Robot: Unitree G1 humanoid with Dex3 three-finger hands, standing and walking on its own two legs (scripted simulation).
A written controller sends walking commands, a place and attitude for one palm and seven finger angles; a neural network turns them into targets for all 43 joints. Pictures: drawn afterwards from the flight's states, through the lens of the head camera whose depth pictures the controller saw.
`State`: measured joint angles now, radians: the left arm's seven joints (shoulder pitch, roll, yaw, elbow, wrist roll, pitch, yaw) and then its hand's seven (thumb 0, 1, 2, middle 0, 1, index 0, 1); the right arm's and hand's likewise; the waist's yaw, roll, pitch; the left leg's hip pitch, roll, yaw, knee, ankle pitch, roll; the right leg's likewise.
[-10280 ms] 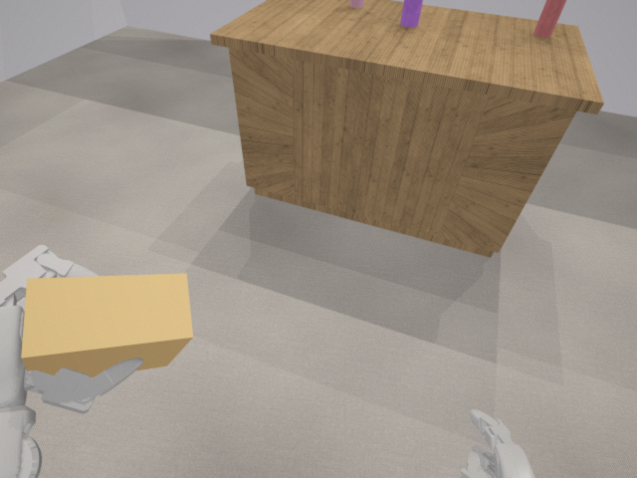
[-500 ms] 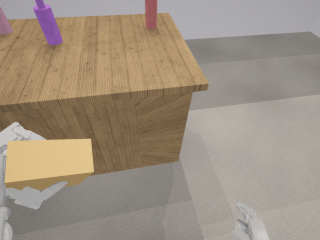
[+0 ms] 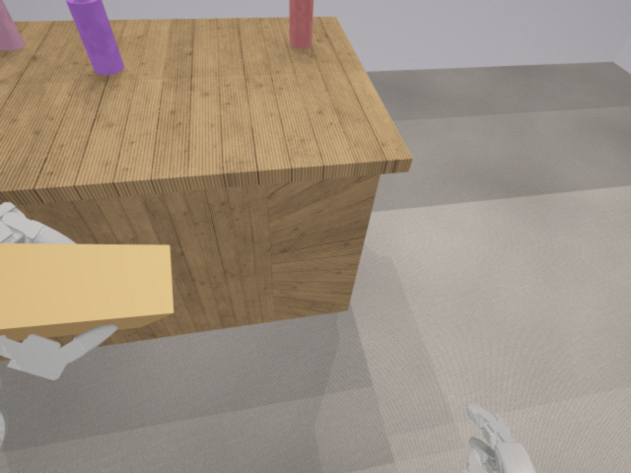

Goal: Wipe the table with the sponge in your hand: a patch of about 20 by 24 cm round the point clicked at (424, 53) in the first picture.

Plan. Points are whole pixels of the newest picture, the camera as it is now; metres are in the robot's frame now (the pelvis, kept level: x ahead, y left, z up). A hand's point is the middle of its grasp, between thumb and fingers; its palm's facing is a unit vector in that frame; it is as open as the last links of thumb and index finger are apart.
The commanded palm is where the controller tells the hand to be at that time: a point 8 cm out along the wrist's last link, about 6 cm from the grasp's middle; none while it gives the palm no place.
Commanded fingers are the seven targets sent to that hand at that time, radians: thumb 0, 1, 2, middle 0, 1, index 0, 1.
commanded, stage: shuffle to correct the standing spot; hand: left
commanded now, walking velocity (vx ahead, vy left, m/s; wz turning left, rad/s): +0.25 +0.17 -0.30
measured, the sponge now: (109, 293) +0.24 +0.23 +0.15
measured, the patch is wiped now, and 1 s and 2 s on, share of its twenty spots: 0.00 0.00 0.00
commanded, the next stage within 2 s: come to a stop and stand still in 1.54 s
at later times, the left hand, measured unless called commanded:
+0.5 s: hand (106, 219) +0.31 +0.25 +0.18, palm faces +0.29 -0.87 -0.39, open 10.0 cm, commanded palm +0.25 +0.30 +0.18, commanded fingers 0.00 0.10 1.30 -1.20 -1.60 -1.20 -1.60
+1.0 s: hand (114, 154) +0.42 +0.29 +0.17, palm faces +0.20 -0.86 -0.48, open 10.0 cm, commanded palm +0.38 +0.35 +0.18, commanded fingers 0.00 0.10 1.30 -1.20 -1.60 -1.20 -1.60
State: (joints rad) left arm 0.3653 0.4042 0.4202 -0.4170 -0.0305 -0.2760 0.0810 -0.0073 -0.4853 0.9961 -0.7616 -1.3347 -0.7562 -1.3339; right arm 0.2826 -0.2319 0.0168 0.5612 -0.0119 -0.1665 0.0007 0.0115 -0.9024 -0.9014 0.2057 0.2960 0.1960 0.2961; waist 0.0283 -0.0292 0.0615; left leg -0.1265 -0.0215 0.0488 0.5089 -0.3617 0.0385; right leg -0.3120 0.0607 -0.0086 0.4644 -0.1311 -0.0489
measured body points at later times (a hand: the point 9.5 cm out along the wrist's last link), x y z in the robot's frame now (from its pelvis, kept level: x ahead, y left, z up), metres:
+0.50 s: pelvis +0.06 +0.04 -0.02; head +0.09 +0.06 +0.43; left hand +0.29 +0.30 +0.20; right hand +0.21 -0.19 -0.10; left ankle +0.03 +0.15 -0.64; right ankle +0.12 -0.05 -0.73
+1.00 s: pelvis +0.17 +0.10 +0.00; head +0.19 +0.09 +0.45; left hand +0.40 +0.34 +0.19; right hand +0.27 -0.14 -0.11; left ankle +0.22 +0.24 -0.67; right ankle +0.15 +0.01 -0.73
